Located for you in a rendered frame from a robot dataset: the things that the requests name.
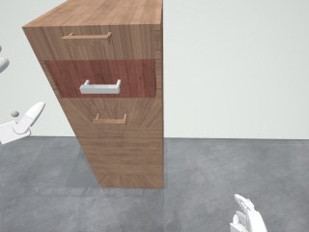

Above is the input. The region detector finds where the robot right hand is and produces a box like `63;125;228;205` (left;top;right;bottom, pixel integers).
230;194;267;232

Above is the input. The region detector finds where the robot left hand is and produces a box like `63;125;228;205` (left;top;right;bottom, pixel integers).
0;45;45;145

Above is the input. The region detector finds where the cabinet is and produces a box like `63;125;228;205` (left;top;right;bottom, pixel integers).
21;0;164;189

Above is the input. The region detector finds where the drawer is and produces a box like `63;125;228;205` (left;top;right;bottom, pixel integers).
45;59;156;99

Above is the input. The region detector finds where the handle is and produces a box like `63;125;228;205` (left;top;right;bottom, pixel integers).
61;35;111;46
93;119;126;128
79;79;122;94

